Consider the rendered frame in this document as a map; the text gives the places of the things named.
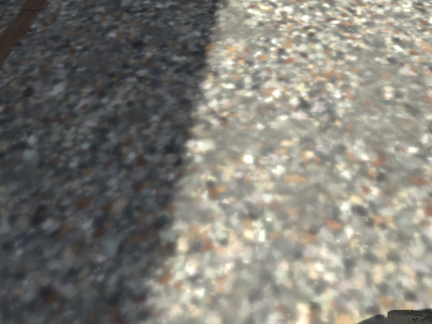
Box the right robot hand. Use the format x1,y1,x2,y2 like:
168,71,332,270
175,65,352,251
387,309,432,324

